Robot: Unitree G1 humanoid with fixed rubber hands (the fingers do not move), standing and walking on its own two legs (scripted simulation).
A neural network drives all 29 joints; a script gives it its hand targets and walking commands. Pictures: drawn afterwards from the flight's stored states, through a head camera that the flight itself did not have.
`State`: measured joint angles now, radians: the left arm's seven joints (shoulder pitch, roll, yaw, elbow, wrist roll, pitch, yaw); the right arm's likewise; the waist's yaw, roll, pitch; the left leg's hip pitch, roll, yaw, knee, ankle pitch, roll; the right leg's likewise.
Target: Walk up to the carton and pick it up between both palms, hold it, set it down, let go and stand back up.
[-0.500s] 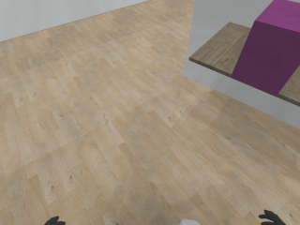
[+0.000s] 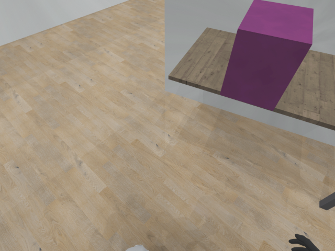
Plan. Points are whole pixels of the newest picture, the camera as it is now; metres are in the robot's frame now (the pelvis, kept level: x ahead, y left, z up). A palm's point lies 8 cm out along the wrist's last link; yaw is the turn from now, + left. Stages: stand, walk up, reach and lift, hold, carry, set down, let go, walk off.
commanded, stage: walk up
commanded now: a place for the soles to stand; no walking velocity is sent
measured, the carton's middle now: (263, 54) +0.82 -0.37 +0.03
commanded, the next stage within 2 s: none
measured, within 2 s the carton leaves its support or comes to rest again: neither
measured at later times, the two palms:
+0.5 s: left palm (88, 220) +0.22 +0.23 -0.09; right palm out of the picture +0.06 -0.39 -0.10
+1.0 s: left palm (99, 198) +0.28 +0.22 -0.10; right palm out of the picture +0.03 -0.38 -0.05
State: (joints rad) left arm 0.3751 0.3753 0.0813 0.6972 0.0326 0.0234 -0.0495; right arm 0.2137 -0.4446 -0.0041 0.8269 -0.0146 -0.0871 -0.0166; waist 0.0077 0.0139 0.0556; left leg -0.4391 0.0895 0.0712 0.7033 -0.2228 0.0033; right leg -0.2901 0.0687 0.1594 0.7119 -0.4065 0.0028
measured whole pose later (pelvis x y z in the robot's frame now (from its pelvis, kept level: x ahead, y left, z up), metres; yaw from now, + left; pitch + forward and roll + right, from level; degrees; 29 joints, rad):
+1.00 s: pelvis +0.08 -0.04 +0.01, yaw -22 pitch -1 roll -3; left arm 0.28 0.41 0.08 0.70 0.03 0.03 -0.03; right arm 0.26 -0.44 0.00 0.84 -0.02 -0.06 -0.03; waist 0.01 -0.04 0.07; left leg -0.37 0.12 0.09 0.69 -0.31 0.01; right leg -0.46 0.09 0.13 0.95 -0.42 0.00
